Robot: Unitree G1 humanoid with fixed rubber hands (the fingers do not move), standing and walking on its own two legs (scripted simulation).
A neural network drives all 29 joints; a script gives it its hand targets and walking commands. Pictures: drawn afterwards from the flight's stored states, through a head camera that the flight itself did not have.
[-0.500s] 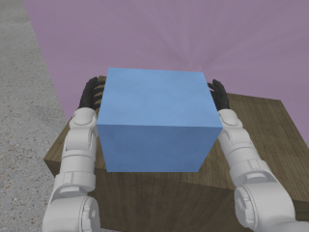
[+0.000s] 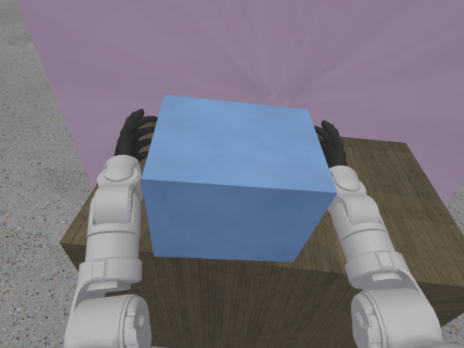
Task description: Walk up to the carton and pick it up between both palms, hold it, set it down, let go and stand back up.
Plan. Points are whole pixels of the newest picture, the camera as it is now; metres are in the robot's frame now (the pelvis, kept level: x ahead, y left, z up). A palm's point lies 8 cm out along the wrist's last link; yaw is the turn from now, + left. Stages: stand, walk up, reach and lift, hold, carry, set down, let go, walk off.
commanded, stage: reach and lift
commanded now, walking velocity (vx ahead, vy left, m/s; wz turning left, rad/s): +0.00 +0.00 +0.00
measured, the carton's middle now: (231, 182) +0.37 -0.01 +0.13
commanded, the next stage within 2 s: hold in 0.88 s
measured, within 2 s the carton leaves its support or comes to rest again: neither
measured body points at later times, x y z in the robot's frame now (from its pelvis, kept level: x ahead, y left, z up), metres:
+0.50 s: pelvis +0.01 +0.01 +0.00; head -0.04 +0.04 +0.44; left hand +0.39 +0.17 +0.19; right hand +0.38 -0.18 +0.18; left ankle +0.00 +0.15 -0.75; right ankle +0.02 -0.14 -0.75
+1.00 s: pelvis +0.00 +0.00 +0.00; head -0.05 +0.03 +0.45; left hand +0.38 +0.18 +0.21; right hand +0.39 -0.17 +0.20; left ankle +0.00 +0.15 -0.75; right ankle +0.02 -0.14 -0.75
